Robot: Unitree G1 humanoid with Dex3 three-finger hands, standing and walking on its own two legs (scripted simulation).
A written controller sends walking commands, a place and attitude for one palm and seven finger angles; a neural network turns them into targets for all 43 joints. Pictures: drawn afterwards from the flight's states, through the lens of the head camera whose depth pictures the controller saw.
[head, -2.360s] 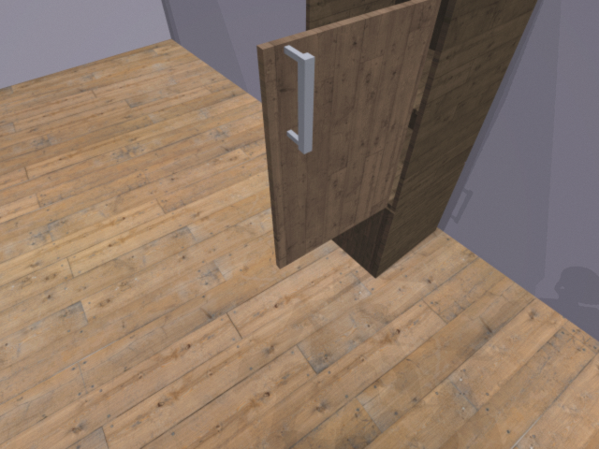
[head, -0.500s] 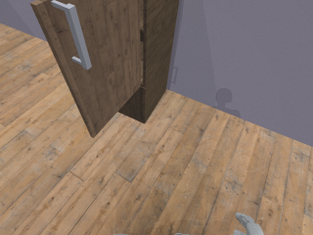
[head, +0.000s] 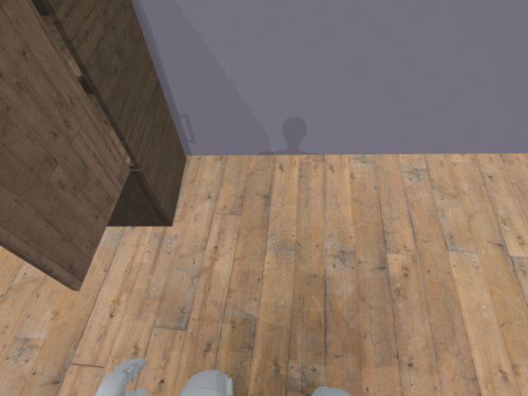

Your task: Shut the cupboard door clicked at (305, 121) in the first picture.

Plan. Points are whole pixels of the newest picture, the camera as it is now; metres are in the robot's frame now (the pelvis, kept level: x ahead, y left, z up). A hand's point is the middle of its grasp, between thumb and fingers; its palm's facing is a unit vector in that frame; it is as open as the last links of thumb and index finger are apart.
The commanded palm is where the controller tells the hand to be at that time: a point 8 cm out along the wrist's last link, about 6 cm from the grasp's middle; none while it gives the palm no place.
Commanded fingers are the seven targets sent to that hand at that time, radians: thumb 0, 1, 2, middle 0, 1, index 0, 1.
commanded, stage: walk around to get in front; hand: left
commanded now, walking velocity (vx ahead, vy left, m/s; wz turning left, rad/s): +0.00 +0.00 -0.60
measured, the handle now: out of the picture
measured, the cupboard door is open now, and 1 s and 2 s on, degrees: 86 86 86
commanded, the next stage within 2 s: none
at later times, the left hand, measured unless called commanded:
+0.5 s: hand (144, 386) +0.15 +0.22 -0.16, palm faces -0.24 -0.95 -0.19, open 7.4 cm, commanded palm none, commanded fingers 0.00 0.90 0.90 -0.20 -0.30 -0.20 -0.30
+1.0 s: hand (196, 368) +0.17 +0.13 -0.15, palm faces -0.54 -0.81 -0.23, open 7.4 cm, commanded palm none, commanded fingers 0.00 0.90 0.90 -0.20 -0.30 -0.20 -0.30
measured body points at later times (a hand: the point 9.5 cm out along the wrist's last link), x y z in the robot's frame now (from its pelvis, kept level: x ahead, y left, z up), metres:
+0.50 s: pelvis +0.01 +0.04 +0.02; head +0.06 +0.06 +0.46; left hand +0.16 +0.27 -0.14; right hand +0.00 -0.21 -0.12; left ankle +0.03 +0.14 -0.73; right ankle -0.05 -0.10 -0.65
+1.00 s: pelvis +0.01 +0.01 +0.01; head +0.05 -0.02 +0.46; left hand +0.20 +0.18 -0.14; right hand -0.06 -0.25 -0.13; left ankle +0.09 +0.13 -0.68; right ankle -0.05 -0.08 -0.73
